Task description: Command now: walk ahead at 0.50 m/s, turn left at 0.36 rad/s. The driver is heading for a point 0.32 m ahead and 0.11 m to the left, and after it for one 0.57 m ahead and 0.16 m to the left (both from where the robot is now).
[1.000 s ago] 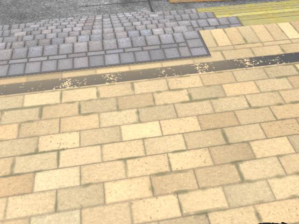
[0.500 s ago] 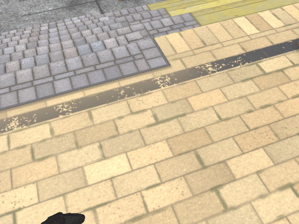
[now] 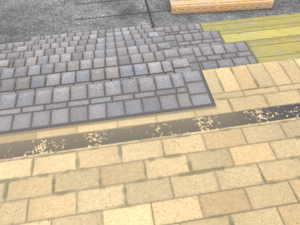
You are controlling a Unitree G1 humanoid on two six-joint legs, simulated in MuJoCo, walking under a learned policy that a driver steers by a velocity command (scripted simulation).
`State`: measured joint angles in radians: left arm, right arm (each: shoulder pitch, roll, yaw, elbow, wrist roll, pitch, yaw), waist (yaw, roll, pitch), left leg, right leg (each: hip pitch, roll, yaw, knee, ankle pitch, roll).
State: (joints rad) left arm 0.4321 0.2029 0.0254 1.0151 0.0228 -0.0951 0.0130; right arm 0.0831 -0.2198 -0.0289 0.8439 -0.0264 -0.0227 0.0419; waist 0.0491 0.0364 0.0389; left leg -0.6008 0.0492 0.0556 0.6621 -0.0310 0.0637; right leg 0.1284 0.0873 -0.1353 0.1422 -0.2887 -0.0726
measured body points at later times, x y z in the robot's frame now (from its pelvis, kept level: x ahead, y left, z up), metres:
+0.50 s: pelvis +0.27 +0.04 +0.01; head +0.30 +0.06 +0.45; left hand +0.41 +0.32 -0.10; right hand +0.32 -0.24 -0.12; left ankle +0.17 +0.08 -0.74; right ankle +0.48 -0.08 -0.68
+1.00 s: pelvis +0.47 +0.06 +0.01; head +0.51 +0.07 +0.46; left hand +0.39 +0.31 -0.12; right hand +0.71 -0.09 -0.12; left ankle +0.48 +0.20 -0.71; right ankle +0.52 -0.02 -0.74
